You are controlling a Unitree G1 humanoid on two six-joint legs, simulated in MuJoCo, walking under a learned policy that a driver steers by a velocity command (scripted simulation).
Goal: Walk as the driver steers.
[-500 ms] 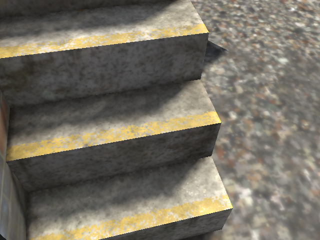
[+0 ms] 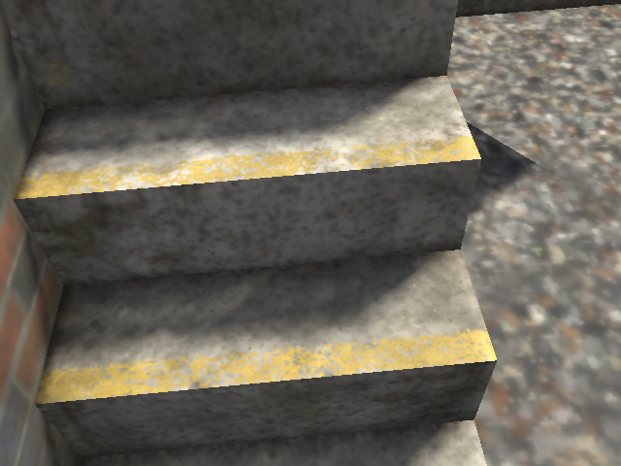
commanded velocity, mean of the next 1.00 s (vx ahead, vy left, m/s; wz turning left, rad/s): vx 0.40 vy -0.12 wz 0.16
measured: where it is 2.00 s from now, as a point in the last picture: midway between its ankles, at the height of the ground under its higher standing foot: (380, 380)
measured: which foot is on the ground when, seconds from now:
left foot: up 0.00-0.48, down 0.50-1.00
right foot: down 0.00-0.52, up 0.54-1.00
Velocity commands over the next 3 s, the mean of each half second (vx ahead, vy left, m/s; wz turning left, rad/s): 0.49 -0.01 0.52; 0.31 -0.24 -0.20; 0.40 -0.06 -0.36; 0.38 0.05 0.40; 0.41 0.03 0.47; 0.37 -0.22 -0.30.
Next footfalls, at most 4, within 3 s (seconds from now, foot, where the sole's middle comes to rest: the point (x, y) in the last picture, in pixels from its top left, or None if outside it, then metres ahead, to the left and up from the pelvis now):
0.50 left None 0.30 0.31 -0.56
1.22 right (449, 382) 0.48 -0.17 -0.35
1.86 left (311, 330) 0.58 0.04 -0.35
2.28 right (390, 322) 0.59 -0.09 -0.35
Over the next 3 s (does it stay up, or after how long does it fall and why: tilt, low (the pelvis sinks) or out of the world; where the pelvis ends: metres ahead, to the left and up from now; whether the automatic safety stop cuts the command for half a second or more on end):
stays up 0.60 0.11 0.41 its command is cut before an obstacle after 0.5 s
